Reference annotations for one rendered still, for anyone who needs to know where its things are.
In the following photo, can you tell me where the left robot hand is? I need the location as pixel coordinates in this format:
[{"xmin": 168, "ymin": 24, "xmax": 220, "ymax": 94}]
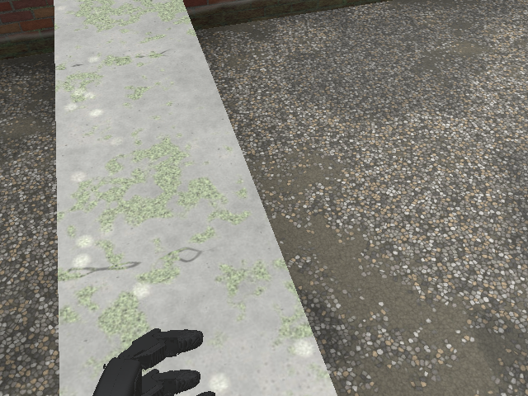
[{"xmin": 93, "ymin": 328, "xmax": 215, "ymax": 396}]

